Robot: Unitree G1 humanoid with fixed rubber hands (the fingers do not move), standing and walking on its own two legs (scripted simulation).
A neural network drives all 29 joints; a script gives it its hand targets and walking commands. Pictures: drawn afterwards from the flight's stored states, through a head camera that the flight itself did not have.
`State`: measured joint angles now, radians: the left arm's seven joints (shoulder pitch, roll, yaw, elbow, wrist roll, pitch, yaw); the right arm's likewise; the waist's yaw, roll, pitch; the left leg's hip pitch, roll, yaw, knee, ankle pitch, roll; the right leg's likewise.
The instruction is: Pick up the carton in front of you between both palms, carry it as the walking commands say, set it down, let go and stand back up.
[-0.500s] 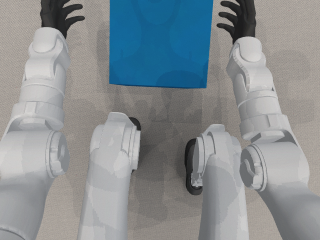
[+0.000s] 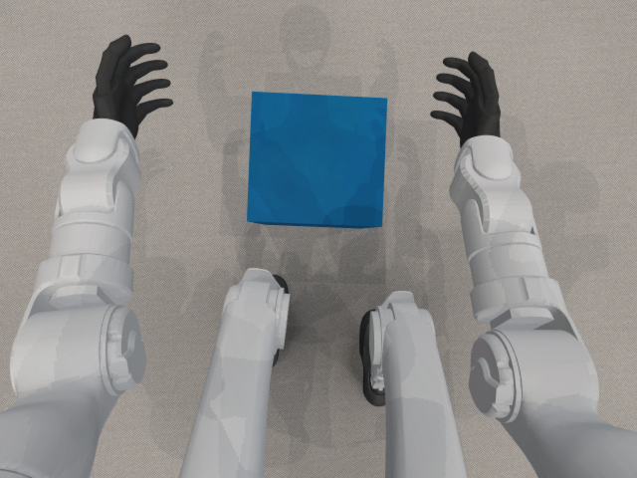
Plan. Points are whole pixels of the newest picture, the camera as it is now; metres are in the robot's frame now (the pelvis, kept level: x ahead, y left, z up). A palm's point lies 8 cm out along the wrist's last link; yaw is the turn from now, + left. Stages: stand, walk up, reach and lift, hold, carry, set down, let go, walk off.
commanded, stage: set down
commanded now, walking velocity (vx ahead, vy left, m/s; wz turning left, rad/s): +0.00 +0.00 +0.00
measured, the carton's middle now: (315, 172) +0.47 +0.06 -0.40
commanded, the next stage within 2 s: let go in 0.30 s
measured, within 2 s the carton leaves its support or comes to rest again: neither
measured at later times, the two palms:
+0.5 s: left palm (23, 97) +0.43 +0.28 +0.02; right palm (567, 125) +0.46 -0.13 +0.03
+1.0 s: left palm out of the picture +0.28 +0.25 +0.16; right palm out of the picture +0.32 -0.21 +0.15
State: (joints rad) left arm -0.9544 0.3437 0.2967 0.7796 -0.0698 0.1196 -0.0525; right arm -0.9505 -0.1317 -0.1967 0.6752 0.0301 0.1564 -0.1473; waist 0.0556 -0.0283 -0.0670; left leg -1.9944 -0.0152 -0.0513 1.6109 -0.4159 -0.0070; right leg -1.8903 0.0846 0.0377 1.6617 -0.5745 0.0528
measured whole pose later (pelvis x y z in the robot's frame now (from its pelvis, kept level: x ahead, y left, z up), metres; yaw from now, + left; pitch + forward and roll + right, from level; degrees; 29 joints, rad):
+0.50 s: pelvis +0.04 +0.01 +0.13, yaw +1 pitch +41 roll -3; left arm -0.71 0.26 0.29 0.74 0.08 0.09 -0.09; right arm -0.69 -0.10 -0.21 0.67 -0.08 0.11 -0.08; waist 0.04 -0.02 -0.11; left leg -1.49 -0.02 -0.05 1.07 -0.29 0.01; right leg -1.39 0.05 0.06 1.10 -0.42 0.05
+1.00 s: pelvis +0.10 +0.00 +0.24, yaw +3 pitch +14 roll +0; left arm 0.11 0.20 0.08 0.48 0.00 -0.03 -0.06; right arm 0.08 -0.17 -0.08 0.51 -0.03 -0.03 0.03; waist 0.02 0.00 -0.03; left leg -0.56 -0.02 -0.04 0.54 -0.22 0.00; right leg -0.47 0.02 0.08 0.55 -0.32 0.01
